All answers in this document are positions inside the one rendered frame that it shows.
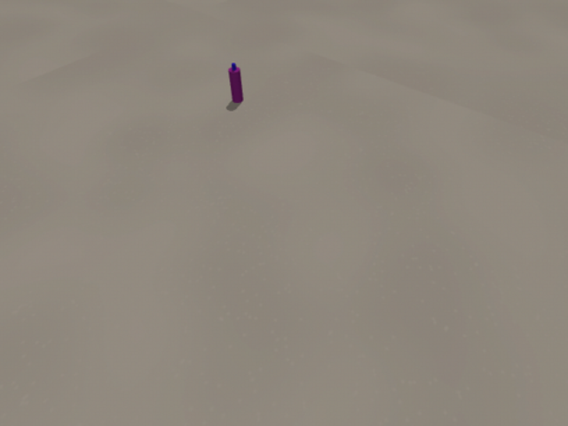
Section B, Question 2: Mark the bottle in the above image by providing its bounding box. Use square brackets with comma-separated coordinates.
[228, 63, 243, 103]

